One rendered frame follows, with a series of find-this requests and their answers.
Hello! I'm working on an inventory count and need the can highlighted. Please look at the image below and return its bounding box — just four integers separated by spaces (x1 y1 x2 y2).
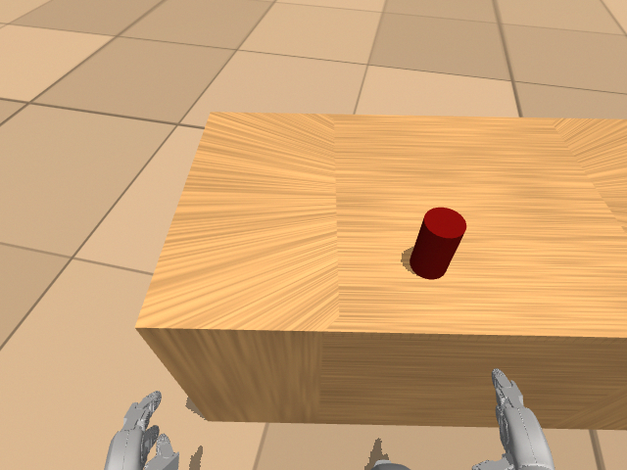
410 208 466 279

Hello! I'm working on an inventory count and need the left robot hand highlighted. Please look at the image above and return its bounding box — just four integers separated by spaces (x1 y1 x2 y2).
104 391 179 470

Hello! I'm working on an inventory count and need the right robot hand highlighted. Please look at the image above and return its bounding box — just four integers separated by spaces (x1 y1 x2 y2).
472 368 555 470

